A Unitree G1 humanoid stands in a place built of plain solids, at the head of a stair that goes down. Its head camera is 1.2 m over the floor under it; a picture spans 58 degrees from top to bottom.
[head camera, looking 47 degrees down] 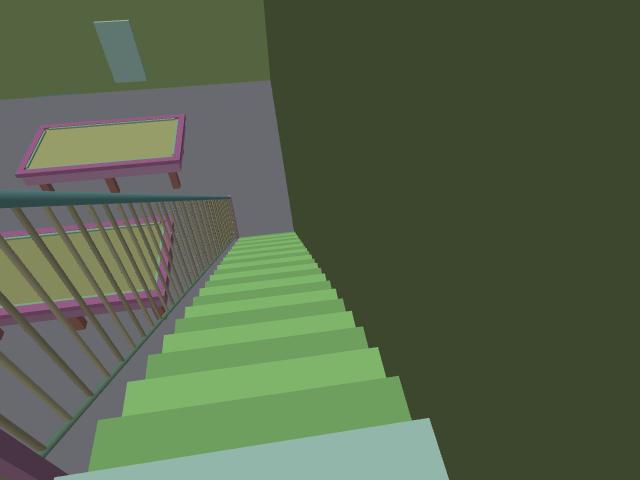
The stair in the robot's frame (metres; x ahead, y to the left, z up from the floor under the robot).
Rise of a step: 0.19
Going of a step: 0.21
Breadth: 0.98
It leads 9 degrees to the left of straight ahead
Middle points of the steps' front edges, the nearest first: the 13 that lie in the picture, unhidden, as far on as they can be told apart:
0.38 0.19 0.00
0.59 0.22 -0.19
0.80 0.25 -0.37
1.02 0.28 -0.56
1.23 0.32 -0.75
1.44 0.35 -0.93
1.65 0.38 -1.12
1.87 0.41 -1.31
2.08 0.45 -1.50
2.29 0.48 -1.68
2.50 0.51 -1.87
2.72 0.54 -2.06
2.93 0.58 -2.25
